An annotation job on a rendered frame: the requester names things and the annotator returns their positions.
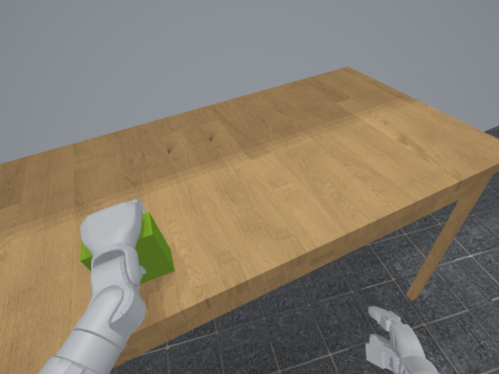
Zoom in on table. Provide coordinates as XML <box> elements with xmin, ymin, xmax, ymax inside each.
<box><xmin>0</xmin><ymin>67</ymin><xmax>499</xmax><ymax>374</ymax></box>

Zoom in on sponge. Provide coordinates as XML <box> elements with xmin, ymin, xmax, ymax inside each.
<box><xmin>80</xmin><ymin>212</ymin><xmax>175</xmax><ymax>284</ymax></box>

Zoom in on robot left forearm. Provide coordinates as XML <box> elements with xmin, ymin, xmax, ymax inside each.
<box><xmin>38</xmin><ymin>245</ymin><xmax>146</xmax><ymax>374</ymax></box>

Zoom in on robot right forearm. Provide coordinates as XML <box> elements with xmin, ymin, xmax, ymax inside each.
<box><xmin>399</xmin><ymin>355</ymin><xmax>440</xmax><ymax>374</ymax></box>

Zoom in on left robot hand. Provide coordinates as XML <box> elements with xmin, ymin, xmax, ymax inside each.
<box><xmin>80</xmin><ymin>199</ymin><xmax>147</xmax><ymax>278</ymax></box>

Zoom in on right robot hand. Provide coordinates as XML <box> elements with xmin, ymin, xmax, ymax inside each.
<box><xmin>366</xmin><ymin>306</ymin><xmax>426</xmax><ymax>374</ymax></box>

